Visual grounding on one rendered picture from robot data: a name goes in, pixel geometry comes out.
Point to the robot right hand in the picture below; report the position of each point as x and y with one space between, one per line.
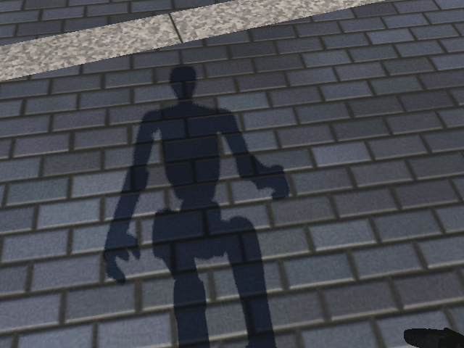
433 338

